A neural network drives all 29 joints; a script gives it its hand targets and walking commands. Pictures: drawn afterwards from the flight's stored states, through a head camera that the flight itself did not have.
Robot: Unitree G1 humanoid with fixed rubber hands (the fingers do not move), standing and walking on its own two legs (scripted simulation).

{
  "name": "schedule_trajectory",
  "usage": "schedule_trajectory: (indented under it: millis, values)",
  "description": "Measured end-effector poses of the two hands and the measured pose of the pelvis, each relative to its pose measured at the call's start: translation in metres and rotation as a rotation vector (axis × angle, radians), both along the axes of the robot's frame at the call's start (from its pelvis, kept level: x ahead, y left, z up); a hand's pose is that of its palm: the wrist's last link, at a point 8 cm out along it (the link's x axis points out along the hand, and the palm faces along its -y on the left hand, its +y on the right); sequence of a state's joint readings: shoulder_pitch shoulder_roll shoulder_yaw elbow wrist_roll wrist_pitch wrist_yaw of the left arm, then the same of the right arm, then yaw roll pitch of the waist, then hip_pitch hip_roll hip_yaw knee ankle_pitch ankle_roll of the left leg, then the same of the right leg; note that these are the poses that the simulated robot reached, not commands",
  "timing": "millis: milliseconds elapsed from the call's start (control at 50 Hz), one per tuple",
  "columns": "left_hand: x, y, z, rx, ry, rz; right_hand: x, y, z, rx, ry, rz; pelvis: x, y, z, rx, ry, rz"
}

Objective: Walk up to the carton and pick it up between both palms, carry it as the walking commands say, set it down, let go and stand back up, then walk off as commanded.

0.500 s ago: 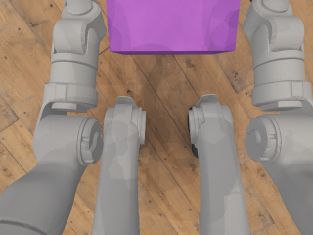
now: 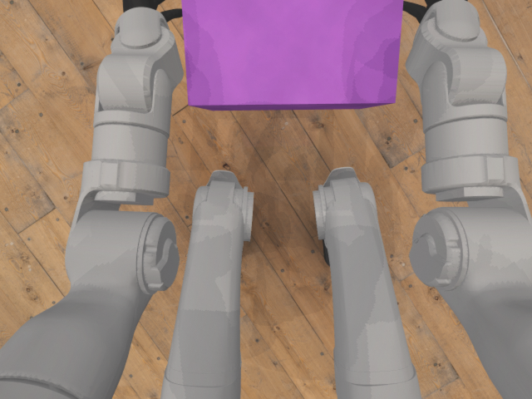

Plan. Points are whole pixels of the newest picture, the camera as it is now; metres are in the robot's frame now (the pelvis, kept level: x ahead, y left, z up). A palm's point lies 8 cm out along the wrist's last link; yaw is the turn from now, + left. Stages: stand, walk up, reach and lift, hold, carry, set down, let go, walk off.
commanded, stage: reach and lift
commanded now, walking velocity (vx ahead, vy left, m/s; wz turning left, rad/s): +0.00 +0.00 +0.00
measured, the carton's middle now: (288, 43) +0.53 -0.01 -0.16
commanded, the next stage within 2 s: none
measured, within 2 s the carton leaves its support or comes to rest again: neither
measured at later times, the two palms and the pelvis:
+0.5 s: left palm (116, 0) +0.51 +0.15 +0.00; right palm out of the picture +0.51 -0.17 +0.00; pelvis +0.00 +0.00 +0.06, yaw +0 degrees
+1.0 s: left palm out of the picture +0.49 +0.14 +0.08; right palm out of the picture +0.49 -0.17 +0.08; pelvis +0.01 +0.00 +0.12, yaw +0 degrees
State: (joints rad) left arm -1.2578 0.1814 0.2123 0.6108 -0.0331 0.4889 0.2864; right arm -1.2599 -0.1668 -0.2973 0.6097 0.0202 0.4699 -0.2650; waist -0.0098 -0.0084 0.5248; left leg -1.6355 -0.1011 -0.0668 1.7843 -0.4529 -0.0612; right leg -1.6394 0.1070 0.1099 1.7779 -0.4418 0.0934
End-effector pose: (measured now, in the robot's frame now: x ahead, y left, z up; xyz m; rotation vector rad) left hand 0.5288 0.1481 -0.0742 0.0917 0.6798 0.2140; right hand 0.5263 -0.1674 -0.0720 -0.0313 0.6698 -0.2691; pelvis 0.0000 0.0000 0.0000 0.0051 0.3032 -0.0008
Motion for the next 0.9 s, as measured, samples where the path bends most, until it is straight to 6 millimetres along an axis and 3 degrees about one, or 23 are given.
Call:
schedule_trajectory:
  millis: [900]
  values:
    - [-0.034,-0.008,0.138,-0.006,-0.008,-0.004,-0.037,-0.007,0.139,-0.009,-0.006,-0.005,0.004,-0.003,0.111,0.001,-0.154,-0.005]
